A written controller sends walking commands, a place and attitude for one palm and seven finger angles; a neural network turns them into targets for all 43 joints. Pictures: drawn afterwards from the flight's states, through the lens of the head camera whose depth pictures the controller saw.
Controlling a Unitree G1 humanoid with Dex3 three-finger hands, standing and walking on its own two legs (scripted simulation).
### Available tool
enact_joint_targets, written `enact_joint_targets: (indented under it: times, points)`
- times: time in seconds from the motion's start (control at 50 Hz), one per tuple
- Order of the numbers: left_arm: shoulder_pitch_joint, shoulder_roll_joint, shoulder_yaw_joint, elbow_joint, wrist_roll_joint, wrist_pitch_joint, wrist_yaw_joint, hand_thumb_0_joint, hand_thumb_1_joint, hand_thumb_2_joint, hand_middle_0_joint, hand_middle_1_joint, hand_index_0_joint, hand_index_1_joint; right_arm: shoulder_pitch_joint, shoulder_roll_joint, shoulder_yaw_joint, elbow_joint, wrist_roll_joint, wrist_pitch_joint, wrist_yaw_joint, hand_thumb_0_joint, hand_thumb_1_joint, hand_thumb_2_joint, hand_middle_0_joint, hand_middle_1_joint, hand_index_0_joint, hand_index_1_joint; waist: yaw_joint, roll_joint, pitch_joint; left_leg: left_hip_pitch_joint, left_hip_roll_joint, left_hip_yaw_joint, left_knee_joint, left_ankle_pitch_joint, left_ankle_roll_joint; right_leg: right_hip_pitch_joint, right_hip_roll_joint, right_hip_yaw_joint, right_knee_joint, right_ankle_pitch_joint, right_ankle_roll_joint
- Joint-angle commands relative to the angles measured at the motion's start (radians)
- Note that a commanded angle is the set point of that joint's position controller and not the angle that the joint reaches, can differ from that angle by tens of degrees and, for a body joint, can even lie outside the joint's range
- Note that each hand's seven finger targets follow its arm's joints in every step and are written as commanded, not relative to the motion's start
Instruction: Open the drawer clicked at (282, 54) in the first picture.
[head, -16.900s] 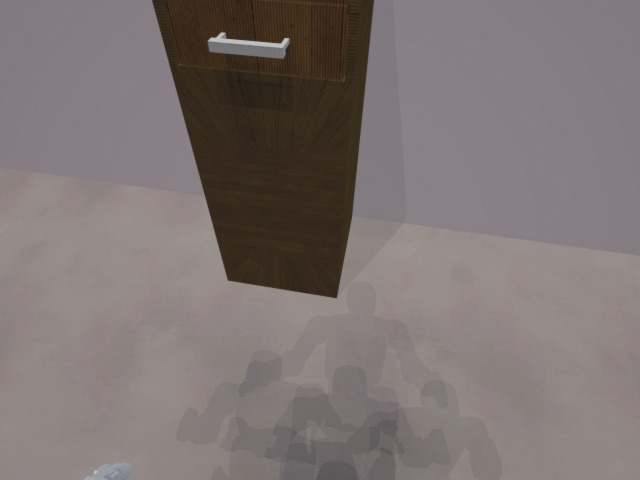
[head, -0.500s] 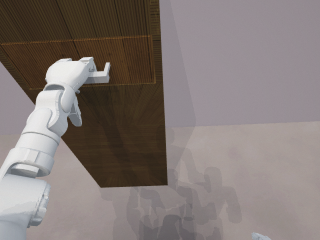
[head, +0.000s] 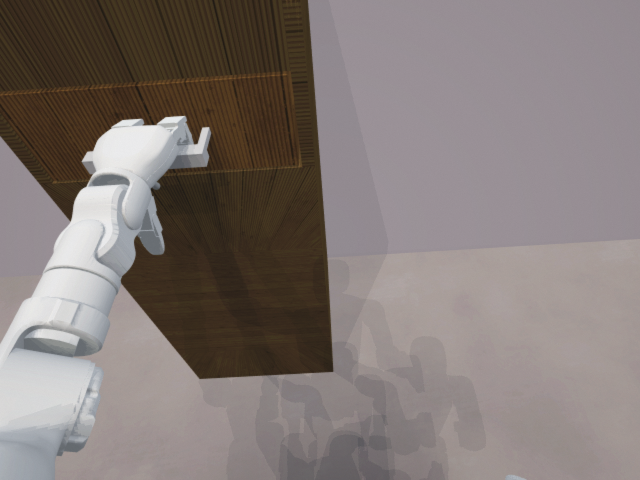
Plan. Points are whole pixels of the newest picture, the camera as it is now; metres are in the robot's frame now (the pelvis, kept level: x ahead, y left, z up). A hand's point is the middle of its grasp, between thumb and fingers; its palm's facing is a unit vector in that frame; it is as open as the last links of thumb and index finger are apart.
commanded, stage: lower the fingers behind the handle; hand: left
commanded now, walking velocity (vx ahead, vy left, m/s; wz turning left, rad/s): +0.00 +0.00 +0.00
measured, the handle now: (151, 148) +0.50 +0.25 +0.16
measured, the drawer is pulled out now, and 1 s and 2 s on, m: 0.00 0.00 0.02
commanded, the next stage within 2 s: close the thumb around the handle in 0.04 s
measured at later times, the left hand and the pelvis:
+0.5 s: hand (139, 189) +0.44 +0.25 +0.14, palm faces -0.02 -0.01 -1.00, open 10.2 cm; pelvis +0.00 +0.00 +0.00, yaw +0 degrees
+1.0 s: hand (142, 187) +0.45 +0.25 +0.14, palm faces +0.02 -0.03 -1.00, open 5.4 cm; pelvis +0.00 +0.02 +0.00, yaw -1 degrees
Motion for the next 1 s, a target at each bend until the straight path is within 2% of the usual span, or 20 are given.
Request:
enact_joint_targets:
  times: [0.0,0.02,0.06,0.08,0.12,0.2,0.22,0.26,0.28,0.32,0.48,0.56,0.62,0.68,0.74,0.8,0.84,0.88,0.94,0.98]
  points:
    - [-0.433,0.318,0.159,-0.200,-0.001,-0.026,0.042,0.000,-0.500,0.300,-0.300,-1.200,-0.300,-1.200,-0.040,-0.129,-0.042,-0.130,-0.002,-0.039,-0.014,0.000,-0.900,-0.900,0.200,0.300,0.200,0.300,0.008,-0.085,-0.332,0.140,0.008,-0.003,-0.029,0.361,0.023,0.169,-0.014,0.024,-0.046,0.378,0.000]
    - [-0.413,0.350,0.194,-0.182,-0.001,-0.029,0.045,0.000,-0.500,0.300,-0.300,-1.200,-0.300,-1.200,-0.041,-0.129,-0.041,-0.130,-0.004,-0.039,-0.018,0.000,-0.900,-0.900,0.200,0.300,0.200,0.300,0.018,-0.089,-0.328,0.126,0.006,0.005,-0.030,0.348,0.023,0.181,-0.015,0.027,-0.046,0.378,0.001]
    - [-0.430,0.317,0.165,-0.191,-0.002,-0.039,0.049,0.000,-0.500,0.300,-0.300,-1.200,-0.300,-1.200,-0.045,-0.125,-0.039,-0.133,-0.002,-0.043,-0.018,0.000,-0.900,-0.900,0.200,0.300,0.200,0.300,0.014,-0.086,-0.312,0.117,0.005,0.006,-0.036,0.329,0.022,0.169,-0.016,0.025,-0.049,0.358,0.002]
    - [-0.430,0.353,0.196,-0.209,0.003,-0.047,0.054,0.000,-0.500,0.300,-0.300,-1.200,-0.300,-1.200,-0.046,-0.128,-0.043,-0.132,-0.004,-0.045,-0.017,0.000,-0.900,-0.900,0.200,0.300,0.200,0.300,0.019,-0.073,-0.339,0.124,0.008,0.006,-0.032,0.351,0.022,0.185,-0.015,0.029,-0.047,0.370,-0.002]
    - [-0.422,0.344,0.187,-0.193,0.011,-0.041,0.063,0.000,-0.500,0.300,-0.300,-1.200,-0.300,-1.200,-0.045,-0.126,-0.043,-0.129,-0.003,-0.045,-0.017,0.000,-0.900,-0.900,0.200,0.300,0.200,0.300,0.016,-0.059,-0.332,0.129,0.007,0.009,-0.029,0.356,0.021,0.169,-0.014,0.027,-0.043,0.372,-0.001]
    - [-0.435,0.287,0.137,-0.210,0.003,-0.037,0.063,0.000,-0.276,0.396,-0.316,-1.224,-0.316,-1.224,-0.039,-0.127,-0.050,-0.129,-0.001,-0.052,-0.012,0.000,-0.900,-0.900,0.200,0.300,0.200,0.300,-0.002,-0.043,-0.333,0.162,0.011,0.006,-0.024,0.358,0.021,0.134,-0.010,0.025,-0.050,0.352,-0.001]
    - [-0.429,0.329,0.174,-0.185,0.004,-0.032,0.065,0.000,-0.220,0.420,-0.320,-1.230,-0.320,-1.230,-0.034,-0.132,-0.050,-0.122,-0.002,-0.050,-0.015,0.000,-0.900,-0.900,0.200,0.300,0.200,0.300,0.001,-0.067,-0.324,0.152,0.012,0.006,-0.025,0.353,0.021,0.138,-0.009,0.023,-0.050,0.357,0.000]
    - [-0.441,0.312,0.154,-0.183,-0.001,-0.027,0.060,0.000,-0.108,0.468,-0.328,-1.242,-0.328,-1.242,-0.035,-0.130,-0.047,-0.126,0.000,-0.052,-0.017,0.000,-0.900,-0.900,0.200,0.300,0.200,0.300,0.000,-0.072,-0.328,0.144,0.007,0.009,-0.028,0.336,0.022,0.147,-0.012,0.026,-0.054,0.353,0.002]
    - [-0.440,0.335,0.173,-0.175,0.001,-0.027,0.058,0.000,-0.052,0.492,-0.332,-1.248,-0.332,-1.248,-0.035,-0.136,-0.048,-0.123,-0.002,-0.051,-0.019,0.000,-0.900,-0.900,0.200,0.300,0.200,0.300,-0.001,-0.090,-0.337,0.140,0.009,0.009,-0.027,0.347,0.022,0.161,-0.013,0.025,-0.055,0.363,0.002]
    - [-0.458,0.330,0.160,-0.139,0.006,-0.025,0.054,0.000,0.060,0.540,-0.340,-1.260,-0.340,-1.260,-0.034,-0.133,-0.044,-0.118,0.000,-0.051,-0.023,0.000,-0.900,-0.900,0.200,0.300,0.200,0.300,-0.006,-0.082,-0.312,0.131,0.008,0.010,-0.029,0.318,0.022,0.141,-0.014,0.026,-0.056,0.342,0.004]
    - [-0.491,0.328,0.151,-0.158,0.004,-0.070,0.032,0.000,0.508,0.732,-0.372,-1.308,-0.372,-1.308,-0.006,-0.135,-0.051,-0.123,-0.004,-0.055,-0.028,0.000,-0.900,-0.900,0.200,0.300,0.200,0.300,-0.014,-0.056,-0.357,0.161,0.007,-0.001,-0.011,0.369,0.024,0.137,-0.010,0.026,-0.048,0.367,-0.001]
    - [-0.496,0.295,0.126,-0.163,0.000,-0.080,0.031,0.000,0.732,0.828,-0.388,-1.332,-0.388,-1.332,-0.001,-0.131,-0.052,-0.120,-0.004,-0.052,-0.024,0.000,-0.900,-0.900,0.200,0.300,0.200,0.300,-0.019,-0.033,-0.342,0.174,0.010,-0.004,-0.004,0.383,0.021,0.095,-0.007,0.019,-0.043,0.360,0.000]
    - [-0.483,0.309,0.148,-0.171,-0.005,-0.082,0.037,0.000,0.900,0.900,-0.400,-1.350,-0.400,-1.350,0.004,-0.134,-0.055,-0.119,-0.004,-0.049,-0.019,0.000,-0.900,-0.900,0.200,0.300,0.200,0.300,-0.013,-0.038,-0.345,0.177,0.015,-0.008,-0.001,0.408,0.019,0.092,-0.003,0.015,-0.036,0.366,-0.003]
    - [-0.470,0.338,0.176,-0.185,-0.003,-0.079,0.047,0.000,0.900,0.900,-0.400,-1.350,-0.400,-1.350,0.008,-0.138,-0.055,-0.122,-0.007,-0.047,-0.016,0.000,-0.900,-0.900,0.200,0.300,0.200,0.300,-0.002,-0.031,-0.379,0.183,0.017,-0.016,0.003,0.459,0.015,0.105,0.000,0.011,-0.027,0.377,-0.007]
    - [-0.470,0.280,0.137,-0.205,-0.003,-0.064,0.061,0.000,0.900,0.900,-0.400,-1.350,-0.400,-1.350,0.006,-0.130,-0.059,-0.120,-0.006,-0.047,-0.006,0.000,-0.900,-0.900,0.200,0.300,0.200,0.300,-0.006,-0.018,-0.364,0.219,0.027,-0.027,0.005,0.481,0.011,0.053,0.004,0.001,-0.026,0.338,-0.007]
    - [-0.460,0.323,0.171,-0.218,-0.002,-0.048,0.065,0.000,0.900,0.900,-0.400,-1.350,-0.400,-1.350,0.005,-0.137,-0.058,-0.121,-0.006,-0.045,-0.002,0.000,-0.900,-0.900,0.200,0.300,0.200,0.300,0.000,-0.027,-0.384,0.219,0.031,-0.031,0.005,0.511,0.007,0.073,0.005,0.003,-0.023,0.355,-0.007]
    - [-0.457,0.317,0.172,-0.237,-0.005,-0.040,0.070,0.000,0.900,0.900,-0.400,-1.350,-0.400,-1.350,0.004,-0.134,-0.059,-0.122,-0.007,-0.045,0.000,0.000,-0.900,-0.900,0.200,0.300,0.200,0.300,0.002,-0.039,-0.403,0.230,0.032,-0.033,0.009,0.539,0.008,0.083,0.005,0.002,-0.020,0.369,-0.005]
    - [-0.462,0.266,0.131,-0.269,-0.013,-0.029,0.066,0.000,0.900,0.900,-0.400,-1.350,-0.400,-1.350,0.000,-0.132,-0.061,-0.129,-0.006,-0.046,0.004,0.000,-0.900,-0.900,0.200,0.300,0.200,0.300,-0.005,-0.034,-0.410,0.259,0.037,-0.040,0.011,0.565,0.006,0.067,0.007,-0.001,-0.025,0.351,-0.006]
    - [-0.437,0.278,0.143,-0.243,-0.006,-0.008,0.067,0.000,0.900,0.900,-0.400,-1.350,-0.400,-1.350,-0.003,-0.134,-0.057,-0.124,-0.006,-0.045,0.006,0.000,-0.900,-0.900,0.200,0.300,0.200,0.300,0.001,-0.031,-0.373,0.256,0.040,-0.046,0.002,0.541,0.002,0.043,0.009,-0.007,-0.029,0.319,-0.006]
    - [-0.412,0.269,0.134,-0.290,-0.009,-0.003,0.061,0.000,0.900,0.900,-0.400,-1.350,-0.400,-1.350,-0.016,-0.134,-0.056,-0.137,-0.007,-0.045,0.010,0.000,-0.900,-0.900,0.200,0.300,0.200,0.300,0.007,-0.013,-0.396,0.272,0.043,-0.051,0.002,0.582,-0.003,0.059,0.007,-0.007,-0.027,0.324,-0.009]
